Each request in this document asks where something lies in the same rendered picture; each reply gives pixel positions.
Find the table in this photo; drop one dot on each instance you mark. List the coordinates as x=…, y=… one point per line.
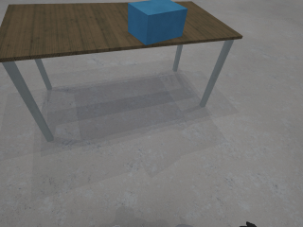
x=40, y=31

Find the carton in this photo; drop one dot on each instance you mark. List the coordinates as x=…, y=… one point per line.
x=155, y=21

